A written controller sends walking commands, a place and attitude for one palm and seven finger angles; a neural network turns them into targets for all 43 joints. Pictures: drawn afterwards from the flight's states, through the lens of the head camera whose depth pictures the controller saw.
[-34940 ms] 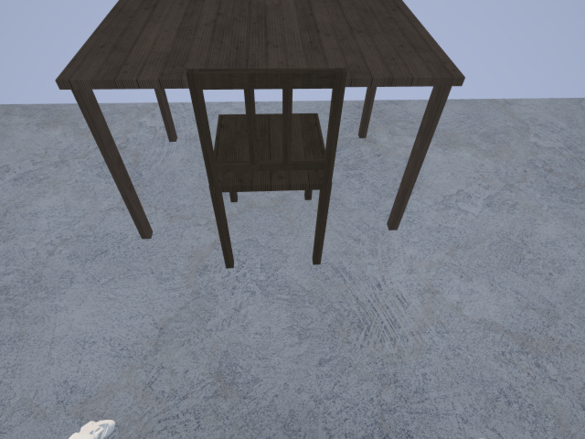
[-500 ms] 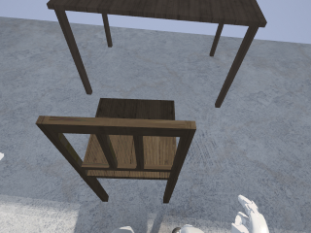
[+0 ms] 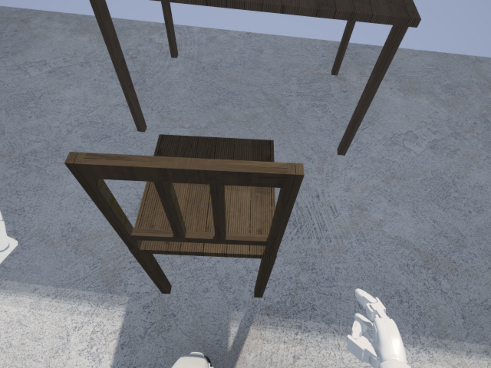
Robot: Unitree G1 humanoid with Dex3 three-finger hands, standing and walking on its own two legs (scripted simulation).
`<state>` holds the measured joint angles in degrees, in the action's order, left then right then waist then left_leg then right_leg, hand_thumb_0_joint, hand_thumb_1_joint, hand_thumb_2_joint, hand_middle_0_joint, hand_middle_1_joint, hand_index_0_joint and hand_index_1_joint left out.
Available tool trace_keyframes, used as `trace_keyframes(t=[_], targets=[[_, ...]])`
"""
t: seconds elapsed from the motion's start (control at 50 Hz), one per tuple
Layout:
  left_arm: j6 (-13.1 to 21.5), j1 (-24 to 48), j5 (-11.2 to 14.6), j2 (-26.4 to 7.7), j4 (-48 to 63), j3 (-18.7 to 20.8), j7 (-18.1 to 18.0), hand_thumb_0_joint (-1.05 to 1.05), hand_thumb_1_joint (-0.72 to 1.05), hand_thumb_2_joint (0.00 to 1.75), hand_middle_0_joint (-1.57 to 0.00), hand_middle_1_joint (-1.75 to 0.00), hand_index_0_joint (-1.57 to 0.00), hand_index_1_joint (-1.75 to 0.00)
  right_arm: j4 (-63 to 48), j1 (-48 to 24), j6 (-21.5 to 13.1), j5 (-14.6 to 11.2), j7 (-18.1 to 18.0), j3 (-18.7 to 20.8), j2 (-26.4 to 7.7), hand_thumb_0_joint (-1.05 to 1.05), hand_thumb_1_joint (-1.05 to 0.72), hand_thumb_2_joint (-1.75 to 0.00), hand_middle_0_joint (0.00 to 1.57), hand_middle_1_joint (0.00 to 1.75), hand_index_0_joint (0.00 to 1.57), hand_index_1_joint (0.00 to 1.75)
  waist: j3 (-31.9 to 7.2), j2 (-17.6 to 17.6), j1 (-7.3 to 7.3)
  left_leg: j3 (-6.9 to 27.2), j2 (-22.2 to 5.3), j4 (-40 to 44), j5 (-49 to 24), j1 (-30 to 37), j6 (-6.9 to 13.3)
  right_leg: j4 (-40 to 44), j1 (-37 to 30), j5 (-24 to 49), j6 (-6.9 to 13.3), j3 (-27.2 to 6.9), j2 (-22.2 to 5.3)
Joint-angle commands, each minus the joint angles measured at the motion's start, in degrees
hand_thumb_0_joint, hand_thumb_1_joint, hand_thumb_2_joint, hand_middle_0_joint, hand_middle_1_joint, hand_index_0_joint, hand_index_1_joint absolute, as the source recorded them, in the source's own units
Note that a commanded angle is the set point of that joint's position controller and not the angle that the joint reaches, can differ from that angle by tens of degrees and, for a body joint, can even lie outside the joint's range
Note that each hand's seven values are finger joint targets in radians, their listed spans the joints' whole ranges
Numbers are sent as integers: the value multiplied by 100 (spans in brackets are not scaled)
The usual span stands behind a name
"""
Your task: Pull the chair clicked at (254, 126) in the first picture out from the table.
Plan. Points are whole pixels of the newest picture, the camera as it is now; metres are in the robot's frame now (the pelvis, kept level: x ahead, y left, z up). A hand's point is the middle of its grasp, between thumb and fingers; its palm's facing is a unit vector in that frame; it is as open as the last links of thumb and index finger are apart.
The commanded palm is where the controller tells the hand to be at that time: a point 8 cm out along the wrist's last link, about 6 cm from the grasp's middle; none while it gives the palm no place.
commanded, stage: step back with the hand held close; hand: left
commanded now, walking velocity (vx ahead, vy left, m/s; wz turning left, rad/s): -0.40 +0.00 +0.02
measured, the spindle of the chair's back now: (172, 210) +0.41 +0.20 -0.09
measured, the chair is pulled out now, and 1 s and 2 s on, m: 0.65 0.65 0.65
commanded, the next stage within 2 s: stop stepping back and stand still in 0.20 s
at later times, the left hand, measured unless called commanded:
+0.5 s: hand out of the picture +0.08 +0.20 +0.18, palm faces +0.35 -0.76 -0.55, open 7.4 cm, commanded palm +0.02 +0.25 +0.18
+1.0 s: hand out of the picture +0.00 +0.24 +0.20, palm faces +0.44 -0.70 -0.56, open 7.4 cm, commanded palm -0.05 +0.27 +0.18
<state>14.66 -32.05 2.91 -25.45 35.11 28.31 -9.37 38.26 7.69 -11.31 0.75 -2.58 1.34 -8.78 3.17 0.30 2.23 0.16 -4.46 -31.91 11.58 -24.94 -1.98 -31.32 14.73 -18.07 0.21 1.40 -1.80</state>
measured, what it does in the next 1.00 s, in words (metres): walks backwards: left foot, then left foot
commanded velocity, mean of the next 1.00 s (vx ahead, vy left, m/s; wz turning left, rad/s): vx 0.02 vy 0.01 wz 0.01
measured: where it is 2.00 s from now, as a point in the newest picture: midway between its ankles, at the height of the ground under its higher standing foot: outside the picture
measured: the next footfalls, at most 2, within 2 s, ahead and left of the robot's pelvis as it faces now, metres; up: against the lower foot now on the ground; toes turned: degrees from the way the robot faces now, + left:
left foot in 0.26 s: -0.02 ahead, +0.10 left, +0.00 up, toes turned +2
left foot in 0.74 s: -0.15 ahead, +0.05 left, +0.00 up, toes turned +3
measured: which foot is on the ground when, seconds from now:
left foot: down 0.00-0.08, up 0.10-0.24, down 0.26-0.52, up 0.54-0.72, down 0.74-1.00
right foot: down 0.00-0.76, up 0.78-1.00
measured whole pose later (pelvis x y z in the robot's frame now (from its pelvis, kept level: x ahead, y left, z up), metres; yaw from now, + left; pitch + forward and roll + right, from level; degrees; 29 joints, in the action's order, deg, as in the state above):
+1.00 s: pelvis -0.18 -0.03 +0.01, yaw +1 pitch +0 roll -2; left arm 14.6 -34.6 1.9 -29.5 30.0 28.6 -8.7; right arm 37.2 16.5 -7.5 -1.5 -2.5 1.1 -10.4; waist -1.5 -0.6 -0.3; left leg -2.6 0.6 -27.8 16.0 -12.2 3.2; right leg -26.4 11.6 -18.0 0.8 6.4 -0.6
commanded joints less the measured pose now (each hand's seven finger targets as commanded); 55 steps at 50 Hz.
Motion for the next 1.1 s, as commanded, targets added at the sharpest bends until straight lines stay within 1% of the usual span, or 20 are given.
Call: trace_keyframes(t=[0.0, 0.04, 0.06, 0.08, 0.16, 0.2, 0.22, 0.26, 0.34, 0.44, 0.52, 0.6, 0.68, 0.72, 0.76, 0.78, 0.82, 0.9, 1.02, 1.08], targets=[[422, -107, -18, -1060, 802, 756, 88, 0, 90, 90, -20, -30, -20, -30, -630, -146, -243, -34, -79, 324, -1022, 0, -90, -90, 20, 30, 20, 30, -1267, -949, -110, 781, -799, -13, -1760, 1439, 502, 1382, -214, 1476, -27, 246, -103], [457, -278, -78, -1293, 868, 832, 120, 0, 90, 90, -20, -30, -20, -30, -732, 109, -31, -93, -60, 384, -922, 0, -90, -90, 20, 30, 20, 30, -1755, 765, -217, -100, 33, -1117, -1059, 1117, 135, 1137, -640, 3922, 342, -265, -851], [446, -428, 3, -1249, 762, 794, 145, 0, 90, 90, -20, -30, -20, -30, -909, -21, 11, -190, -74, 491, -945, 0, -90, -90, 20, 30, 20, 30, -1765, 1764, -218, -284, 562, -1890, 726, 419, -10, 948, -817, 5226, 790, -942, -1489], [417, -593, 51, -1284, 608, 953, 114, 0, 90, 90, -20, -30, -20, -30, -1037, -228, 76, -266, -98, 485, -902, 0, -90, -90, 20, 30, 20, 30, -1583, 1724, -122, 39, 576, -2473, 1829, -209, 60, 906, -894, 5567, 1063, -1066, -1953], [240, -921, -4, -972, 224, 914, -53, 0, 90, 90, -20, -30, -20, -30, -1073, -621, 333, -227, -225, 92, -490, 0, -90, -90, 20, 30, 20, 30, -1219, 802, -276, 113, 311, -831, 1446, -202, 76, 398, -1006, 5056, 618, -349, -1418], [282, -820, 36, -1021, 503, 848, -139, 0, 90, 90, -20, -30, -20, -30, -1053, -406, 361, -222, -340, 122, -607, 0, -90, -90, 20, 30, 20, 30, -1279, 523, -360, -203, 325, 1115, -324, 554, 87, -327, -1039, 4820, 230, -24, -945], [361, -690, 59, -1039, 788, 766, -148, 0, 90, 90, -20, -30, -20, -30, -1048, -366, 322, -208, -375, 216, -711, 0, -90, -90, 20, 30, 20, 30, -1259, 86, -338, 15, -61, 1467, -2171, 1182, 216, -676, -655, 3818, -10, 169, -589], [418, -750, 83, -941, 1049, 563, -79, 0, 90, 90, -20, -30, -20, -30, -928, -103, 133, -163, -274, 450, -881, 0, -90, -90, 20, 30, 20, 30, -1577, -1199, -208, 1272, -1585, 840, -5655, 2624, 920, -1761, 1134, -1017, -87, -146, -45], [273, -389, 11, -1147, 1926, 656, -107, 0, 90, 90, -20, -30, -20, -30, -880, 74, -65, -121, -109, 453, -968, 0, -90, -90, 20, 30, 20, 30, -1576, -2066, -258, 692, -1275, 632, -3948, 2077, 974, -1563, 738, -845, -162, -272, -179], [66, -665, -42, -1322, 977, 842, -151, 0, 90, 90, -20, -30, -20, -30, -988, 184, 50, -274, -98, 279, -952, 0, -90, -90, 20, 30, 20, 30, -861, -766, -271, 294, -333, 317, 1647, 93, 440, 923, -1125, 578, -159, 142, -291], [-148, 22, -75, -1019, -329, 486, -48, 0, 90, 90, -20, -30, -20, -30, -955, 277, 320, -250, -139, 407, -1078, 0, -90, -90, 20, 30, 20, 30, -124, 1467, -383, -54, 503, -2642, 1491, 904, 157, 2722, 1933, -2764, 614, -2038, -1711], [-245, 422, -105, -750, -1043, 85, 14, 0, 90, 90, -20, -30, -20, -30, -891, 99, 479, -198, -164, 147, -938, 0, -90, -90, 20, 30, 20, 30, -136, 1081, -456, -295, 413, -1897, 1235, 1092, 282, 2365, 1853, -2458, 405, -699, -1315], [-48, 958, -228, -749, 130, -158, -103, 0, 90, 90, -20, -30, -20, -30, -953, 38, 192, -103, -252, 167, -1011, 0, -90, -90, 20, 30, 20, 30, -271, 638, -325, -265, 422, 1025, 1392, 1086, 522, 1729, 164, -1470, 280, -656, -1107], [78, 978, -253, -901, 993, -88, -156, 0, 90, 90, -20, -30, -20, -30, -1043, 117, 9, -65, -237, 219, -1101, 0, -90, -90, 20, 30, 20, 30, -364, -717, -270, 497, -87, 2407, 1247, 978, 742, 448, -481, -628, 114, -404, -561], [95, 560, -389, -1168, 1546, 171, -138, 0, 90, 90, -20, -30, -20, -30, -1147, 160, -75, -110, -132, 312, -1021, 0, -90, -90, 20, 30, 20, 30, -776, -2005, -126, 1028, -852, 1963, -5, 1580, 989, -1228, 342, -673, -66, 289, -25], [115, 401, -364, -1279, 1354, 323, -122, 0, 90, 90, -20, -30, -20, -30, -1028, 39, -89, -80, -112, 252, -888, 0, -90, -90, 20, 30, 20, 30, -562, -2520, -234, 1612, -1027, 2366, 938, 997, 1026, -1991, 556, -924, -61, 182, -60], [153, 375, -307, -1274, 1328, 447, -110, 0, 90, 90, -20, -30, -20, -30, -1042, 22, -96, -122, -49, 257, -847, 0, -90, -90, 20, 30, 20, 30, 13, -1950, -248, 1480, -984, 2260, 993, 357, 1128, -2288, 555, -574, -22, -21, -57], [135, -239, -117, -1061, 265, 538, -39, 0, 90, 90, -20, -30, -20, -30, -909, 350, 41, -244, -70, 275, -1026, 0, -90, -90, 20, 30, 20, 30, -378, -1034, -252, 787, -783, 1188, -1268, 1494, 794, 311, 257, -334, 38, 512, 92], [-7, 318, 51, -697, -787, 143, 66, 0, 90, 90, -20, -30, -20, -30, -783, 367, 208, -236, -97, 288, -1097, 0, -90, -90, 20, 30, 20, 30, -662, 59, -471, 484, -283, 629, -146, 817, 373, 1004, -1072, 1556, 392, -296, -378], [-158, 368, 61, -472, -276, -263, 71, 0, 90, 90, -20, -30, -20, -30, -925, 152, 264, -282, -111, 298, -1106, 0, -90, -90, 20, 30, 20, 30, -589, 523, -386, 577, -221, 1079, 781, 996, 510, 1041, -592, 448, 292, -520, -339]])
